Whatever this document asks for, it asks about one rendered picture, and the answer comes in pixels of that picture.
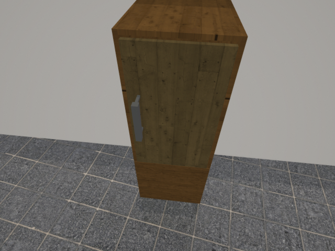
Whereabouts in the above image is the handle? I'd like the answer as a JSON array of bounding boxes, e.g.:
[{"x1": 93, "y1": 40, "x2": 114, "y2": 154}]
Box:
[{"x1": 131, "y1": 95, "x2": 143, "y2": 142}]

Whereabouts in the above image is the cupboard door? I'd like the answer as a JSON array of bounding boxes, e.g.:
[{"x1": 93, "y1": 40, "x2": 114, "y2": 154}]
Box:
[{"x1": 118, "y1": 37, "x2": 239, "y2": 168}]

